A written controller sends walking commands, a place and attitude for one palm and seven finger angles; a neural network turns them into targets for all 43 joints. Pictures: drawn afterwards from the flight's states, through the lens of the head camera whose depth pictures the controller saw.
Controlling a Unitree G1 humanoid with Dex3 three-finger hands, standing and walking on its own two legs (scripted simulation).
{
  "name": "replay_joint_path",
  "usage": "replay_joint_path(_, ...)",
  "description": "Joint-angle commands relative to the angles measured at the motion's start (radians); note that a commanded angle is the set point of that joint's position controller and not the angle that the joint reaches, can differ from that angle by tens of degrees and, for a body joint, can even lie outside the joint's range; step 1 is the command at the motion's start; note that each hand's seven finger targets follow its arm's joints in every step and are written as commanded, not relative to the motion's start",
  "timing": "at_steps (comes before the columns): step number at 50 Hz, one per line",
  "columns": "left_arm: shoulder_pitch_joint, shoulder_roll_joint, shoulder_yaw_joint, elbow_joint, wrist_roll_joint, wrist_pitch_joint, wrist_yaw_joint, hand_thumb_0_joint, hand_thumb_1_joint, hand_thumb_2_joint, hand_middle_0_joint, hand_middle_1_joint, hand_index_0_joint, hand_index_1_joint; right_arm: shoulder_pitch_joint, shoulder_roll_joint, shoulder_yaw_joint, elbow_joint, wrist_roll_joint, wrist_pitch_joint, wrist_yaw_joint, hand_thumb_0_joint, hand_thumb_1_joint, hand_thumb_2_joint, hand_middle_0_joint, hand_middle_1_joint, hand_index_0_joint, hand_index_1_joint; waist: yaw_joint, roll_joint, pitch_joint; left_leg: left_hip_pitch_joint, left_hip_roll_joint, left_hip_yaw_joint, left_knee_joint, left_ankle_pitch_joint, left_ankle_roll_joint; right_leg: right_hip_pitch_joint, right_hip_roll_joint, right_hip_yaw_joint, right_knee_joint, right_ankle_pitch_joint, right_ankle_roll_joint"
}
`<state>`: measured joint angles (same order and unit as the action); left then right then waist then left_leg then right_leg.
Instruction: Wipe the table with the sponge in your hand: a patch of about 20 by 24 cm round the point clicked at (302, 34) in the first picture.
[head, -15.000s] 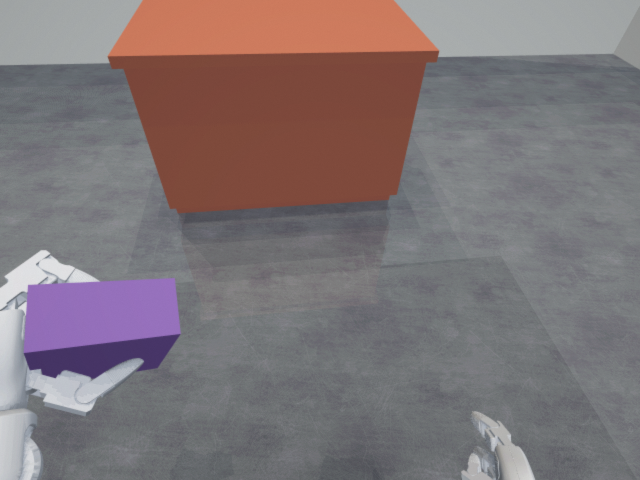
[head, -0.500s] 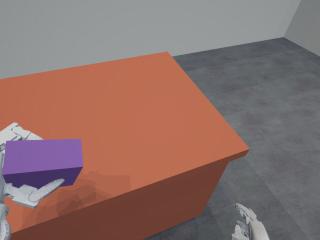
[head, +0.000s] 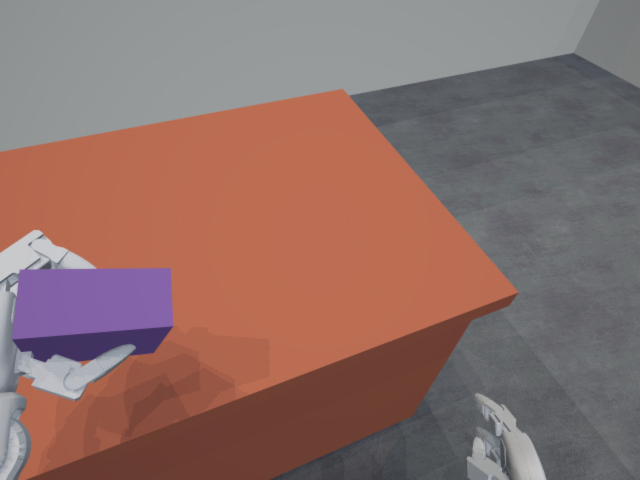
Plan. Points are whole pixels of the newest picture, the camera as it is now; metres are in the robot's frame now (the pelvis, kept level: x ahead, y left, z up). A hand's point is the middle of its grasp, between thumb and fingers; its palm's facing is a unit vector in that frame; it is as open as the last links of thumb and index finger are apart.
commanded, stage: come to a stop and stand still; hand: left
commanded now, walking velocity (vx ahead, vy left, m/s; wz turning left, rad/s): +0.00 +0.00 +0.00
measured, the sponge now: (119, 317) +0.23 +0.22 +0.14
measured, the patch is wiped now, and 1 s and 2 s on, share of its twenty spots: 0.00 0.00 0.00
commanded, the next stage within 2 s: look again from close up in 0.52 s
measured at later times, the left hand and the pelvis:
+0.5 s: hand (46, 309) +0.23 +0.29 +0.15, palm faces +0.37 -0.84 -0.38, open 9.9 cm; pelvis +0.01 +0.03 +0.00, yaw +2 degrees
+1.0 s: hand (62, 322) +0.22 +0.26 +0.15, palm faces +0.37 -0.84 -0.40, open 9.9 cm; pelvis +0.00 +0.01 +0.00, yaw +2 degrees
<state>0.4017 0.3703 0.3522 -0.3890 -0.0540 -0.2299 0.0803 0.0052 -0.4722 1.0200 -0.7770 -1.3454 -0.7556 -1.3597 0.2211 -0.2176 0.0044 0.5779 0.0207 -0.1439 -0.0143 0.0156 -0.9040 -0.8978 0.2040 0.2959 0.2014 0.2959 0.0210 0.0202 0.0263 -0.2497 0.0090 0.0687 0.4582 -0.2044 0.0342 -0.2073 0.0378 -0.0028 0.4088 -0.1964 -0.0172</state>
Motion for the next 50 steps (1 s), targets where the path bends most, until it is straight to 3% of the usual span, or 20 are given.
replay_joint_path(1,-0.148,0.239,0.160,-0.250,-0.001,-0.083,0.024,0.000,0.100,1.300,-1.200,-1.600,-1.200,-1.600,-0.125,-0.111,-0.032,-0.158,-0.011,-0.066,-0.030,0.000,-0.900,-0.900,0.200,0.300,0.200,0.300,0.010,-0.009,-0.066,0.045,0.055,-0.126,-0.125,-0.094,0.000,-0.044,-0.091,0.089,-0.124,-0.125,-0.004)
replay_joint_path(5,-0.193,0.258,0.184,-0.339,0.009,-0.099,0.030,0.000,0.100,1.300,-1.200,-1.600,-1.200,-1.600,-0.135,-0.097,-0.025,-0.164,-0.011,-0.090,-0.038,0.000,-0.900,-0.900,0.200,0.300,0.200,0.300,0.015,0.145,-0.129,0.047,0.082,-0.153,-0.156,-0.070,0.006,0.060,-0.074,0.061,-0.030,0.014,-0.003)
replay_joint_path(6,-0.183,0.213,0.149,-0.329,0.004,-0.102,0.027,0.000,0.100,1.300,-1.200,-1.600,-1.200,-1.600,-0.113,-0.101,-0.025,-0.162,-0.017,-0.092,-0.037,0.000,-0.900,-0.900,0.200,0.300,0.200,0.300,0.014,0.131,-0.135,0.031,0.087,-0.165,-0.161,-0.053,0.007,0.084,-0.072,0.041,-0.021,0.035,-0.002)
replay_joint_path(9,-0.131,0.200,0.136,-0.349,0.005,-0.100,0.028,0.000,0.100,1.300,-1.200,-1.600,-1.200,-1.600,-0.093,-0.102,-0.032,-0.160,-0.017,-0.106,-0.026,0.000,-0.900,-0.900,0.200,0.300,0.200,0.300,0.014,0.090,-0.171,0.085,0.089,-0.158,-0.113,0.122,-0.004,0.101,-0.082,0.038,-0.013,0.135,-0.002)
replay_joint_path(11,-0.083,0.151,0.101,-0.310,0.007,-0.091,0.026,0.000,0.100,1.300,-1.200,-1.600,-1.200,-1.600,-0.087,-0.104,-0.030,-0.145,-0.019,-0.102,-0.019,0.000,-0.900,-0.900,0.200,0.300,0.200,0.300,0.013,0.083,-0.174,0.107,0.090,-0.145,-0.105,0.196,-0.015,0.082,-0.075,0.023,-0.017,0.153,0.001)
replay_joint_path(15,-0.036,0.158,0.118,-0.269,0.013,-0.069,0.032,0.000,0.100,1.300,-1.200,-1.600,-1.200,-1.600,-0.098,-0.105,-0.035,-0.141,-0.011,-0.087,-0.013,0.000,-0.900,-0.900,0.200,0.300,0.200,0.300,0.009,0.046,-0.176,0.133,0.096,-0.140,-0.084,0.343,-0.045,0.073,-0.075,0.021,-0.012,0.197,0.004)
replay_joint_path(16,-0.034,0.128,0.085,-0.245,0.007,-0.067,0.024,0.000,0.100,1.300,-1.200,-1.600,-1.200,-1.600,-0.080,-0.110,-0.033,-0.141,-0.017,-0.075,-0.012,0.000,-0.900,-0.900,0.200,0.300,0.200,0.300,0.006,0.032,-0.161,0.113,0.100,-0.146,-0.094,0.336,-0.044,0.069,-0.072,0.009,-0.020,0.181,0.007)
replay_joint_path(20,-0.080,0.185,0.130,-0.323,0.016,-0.064,0.032,0.000,0.100,1.300,-1.200,-1.600,-1.200,-1.600,-0.108,-0.104,-0.034,-0.154,-0.010,-0.061,-0.018,0.000,-0.900,-0.900,0.200,0.300,0.200,0.300,0.005,0.085,-0.168,0.132,0.105,-0.147,-0.102,0.362,-0.065,0.067,-0.069,0.005,0.004,0.149,0.004)
replay_joint_path(21,-0.071,0.155,0.100,-0.314,0.009,-0.066,0.026,0.000,0.100,1.300,-1.200,-1.600,-1.200,-1.600,-0.093,-0.105,-0.033,-0.157,-0.018,-0.053,-0.019,0.000,-0.900,-0.900,0.200,0.300,0.200,0.300,0.005,0.094,-0.165,0.122,0.111,-0.147,-0.109,0.348,-0.059,0.065,-0.070,-0.006,0.001,0.122,0.006)
replay_joint_path(25,-0.074,0.202,0.143,-0.374,0.014,-0.063,0.039,0.000,0.100,1.300,-1.200,-1.600,-1.200,-1.600,-0.115,-0.100,-0.033,-0.170,-0.011,-0.054,-0.021,0.000,-0.900,-0.900,0.200,0.300,0.200,0.300,0.008,0.121,-0.172,0.132,0.112,-0.141,-0.103,0.330,-0.066,0.074,-0.075,-0.001,0.007,0.120,0.001)
replay_joint_path(26,-0.058,0.169,0.112,-0.354,0.006,-0.065,0.034,0.000,0.100,1.300,-1.200,-1.600,-1.200,-1.600,-0.097,-0.102,-0.030,-0.169,-0.019,-0.046,-0.021,0.000,-0.900,-0.900,0.200,0.300,0.200,0.300,0.007,0.104,-0.174,0.107,0.112,-0.152,-0.112,0.289,-0.058,0.090,-0.074,-0.008,-0.006,0.108,0.003)
replay_joint_path(30,-0.044,0.180,0.131,-0.333,0.010,-0.059,0.043,0.000,0.100,1.300,-1.200,-1.600,-1.200,-1.600,-0.110,-0.103,-0.036,-0.165,-0.007,-0.050,-0.026,0.000,-0.900,-0.900,0.200,0.300,0.200,0.300,0.004,0.069,-0.162,0.100,0.099,-0.136,-0.102,0.207,-0.056,0.097,-0.086,0.018,-0.031,0.154,-0.001)
replay_joint_path(31,-0.044,0.143,0.095,-0.305,0.004,-0.060,0.036,0.000,0.100,1.300,-1.200,-1.600,-1.200,-1.600,-0.091,-0.111,-0.033,-0.161,-0.015,-0.043,-0.026,0.000,-0.900,-0.900,0.200,0.300,0.200,0.300,0.001,0.057,-0.146,0.075,0.093,-0.144,-0.117,0.166,-0.049,0.097,-0.081,0.011,-0.044,0.142,0.001)
replay_joint_path(35,-0.067,0.168,0.112,-0.306,0.015,-0.055,0.044,0.000,0.100,1.300,-1.200,-1.600,-1.200,-1.600,-0.114,-0.110,-0.037,-0.158,-0.006,-0.048,-0.031,0.000,-0.900,-0.900,0.200,0.300,0.200,0.300,0.001,0.064,-0.129,0.073,0.087,-0.140,-0.127,0.093,-0.044,0.085,-0.088,0.035,-0.053,0.128,-0.002)
replay_joint_path(36,-0.065,0.133,0.075,-0.276,0.008,-0.058,0.037,0.000,0.100,1.300,-1.200,-1.600,-1.200,-1.600,-0.098,-0.113,-0.032,-0.155,-0.014,-0.041,-0.031,0.000,-0.900,-0.900,0.200,0.300,0.200,0.300,-0.001,0.065,-0.123,0.053,0.083,-0.148,-0.141,0.053,-0.036,0.085,-0.084,0.024,-0.066,0.099,0.000)
replay_joint_path(40,-0.073,0.180,0.117,-0.293,0.018,-0.052,0.048,0.000,0.100,1.300,-1.200,-1.600,-1.200,-1.600,-0.121,-0.110,-0.036,-0.160,-0.005,-0.047,-0.036,0.000,-0.900,-0.900,0.200,0.300,0.200,0.300,0.002,0.034,-0.109,0.041,0.082,-0.146,-0.141,-0.009,-0.026,0.081,-0.090,0.044,-0.074,0.073,0.000)
replay_joint_path(41,-0.066,0.132,0.072,-0.270,0.010,-0.055,0.039,0.000,0.100,1.300,-1.200,-1.600,-1.200,-1.600,-0.105,-0.113,-0.031,-0.158,-0.012,-0.042,-0.034,0.000,-0.900,-0.900,0.200,0.300,0.200,0.300,-0.001,0.028,-0.099,0.030,0.077,-0.149,-0.147,-0.037,-0.019,0.071,-0.085,0.036,-0.089,0.043,0.000)
replay_joint_path(42,-0.078,0.157,0.088,-0.296,0.012,-0.057,0.041,0.000,0.100,1.300,-1.200,-1.600,-1.200,-1.600,-0.108,-0.114,-0.039,-0.164,-0.009,-0.046,-0.034,0.000,-0.900,-0.900,0.200,0.300,0.200,0.300,-0.001,0.051,-0.100,0.030,0.080,-0.152,-0.147,-0.054,-0.017,0.072,-0.090,0.051,-0.091,0.037,-0.003)
replay_joint_path(46,-0.055,0.151,0.093,-0.295,0.011,-0.060,0.043,0.000,0.100,1.300,-1.200,-1.600,-1.200,-1.600,-0.104,-0.115,-0.036,-0.156,-0.013,-0.045,-0.035,0.000,-0.900,-0.900,0.200,0.300,0.200,0.300,0.000,0.047,-0.121,0.034,0.070,-0.149,-0.136,-0.017,-0.015,0.085,-0.088,0.045,-0.086,0.062,-0.005)
replay_joint_path(50,-0.028,0.190,0.135,-0.305,0.011,-0.054,0.049,0.000,0.100,1.300,-1.200,-1.600,-1.200,-1.600,-0.115,-0.113,-0.040,-0.157,-0.005,-0.052,-0.037,0.000,-0.900,-0.900,0.200,0.300,0.200,0.300,0.002,0.039,-0.134,0.058,0.071,-0.139,-0.112,0.045,-0.020,0.086,-0.099,0.059,-0.079,0.116,-0.007)
